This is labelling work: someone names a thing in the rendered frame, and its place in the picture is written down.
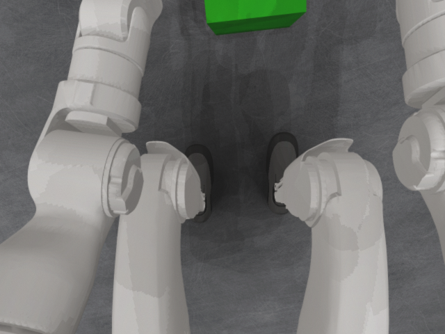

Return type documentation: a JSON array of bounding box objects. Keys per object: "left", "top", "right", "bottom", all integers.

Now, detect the right robot forearm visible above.
[{"left": 396, "top": 0, "right": 445, "bottom": 109}]

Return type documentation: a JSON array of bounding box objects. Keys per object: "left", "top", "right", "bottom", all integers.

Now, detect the robot left thigh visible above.
[{"left": 112, "top": 154, "right": 196, "bottom": 334}]

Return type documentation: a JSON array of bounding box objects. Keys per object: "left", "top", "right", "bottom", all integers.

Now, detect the right robot upper arm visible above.
[{"left": 392, "top": 104, "right": 445, "bottom": 264}]

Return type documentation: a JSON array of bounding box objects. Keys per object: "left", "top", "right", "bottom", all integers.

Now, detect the robot right shin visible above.
[{"left": 275, "top": 138, "right": 382, "bottom": 217}]

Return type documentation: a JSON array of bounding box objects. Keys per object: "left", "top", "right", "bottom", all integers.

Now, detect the carton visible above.
[{"left": 204, "top": 0, "right": 307, "bottom": 35}]

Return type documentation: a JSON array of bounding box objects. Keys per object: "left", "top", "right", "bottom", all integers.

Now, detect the left robot upper arm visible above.
[{"left": 0, "top": 129, "right": 144, "bottom": 334}]

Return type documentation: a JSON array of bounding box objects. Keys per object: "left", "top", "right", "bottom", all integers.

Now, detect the left robot forearm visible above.
[{"left": 28, "top": 0, "right": 163, "bottom": 197}]

